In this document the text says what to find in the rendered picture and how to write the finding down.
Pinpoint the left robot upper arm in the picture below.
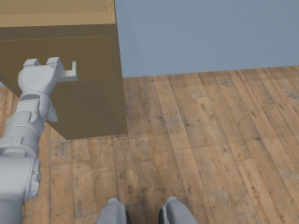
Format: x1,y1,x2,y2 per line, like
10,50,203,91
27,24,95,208
0,157,42,224

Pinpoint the robot left forearm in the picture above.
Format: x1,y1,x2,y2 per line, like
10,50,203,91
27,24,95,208
0,91,50,160

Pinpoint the robot shin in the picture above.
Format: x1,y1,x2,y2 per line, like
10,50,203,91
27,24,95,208
108,198,120,203
166,196,177,203

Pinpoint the handle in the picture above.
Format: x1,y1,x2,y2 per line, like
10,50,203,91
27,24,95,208
57,61,78,82

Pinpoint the right robot shin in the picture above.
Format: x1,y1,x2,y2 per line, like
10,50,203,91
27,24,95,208
166,196,177,203

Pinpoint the robot left hand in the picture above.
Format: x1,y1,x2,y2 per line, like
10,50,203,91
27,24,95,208
18,57,64,122

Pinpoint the drawer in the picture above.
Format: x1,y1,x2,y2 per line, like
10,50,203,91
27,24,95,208
0,35,115,85

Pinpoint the left robot shin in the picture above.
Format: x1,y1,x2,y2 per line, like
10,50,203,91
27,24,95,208
108,198,120,203

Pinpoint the cabinet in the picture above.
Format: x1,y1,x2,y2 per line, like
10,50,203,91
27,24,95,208
0,0,128,140

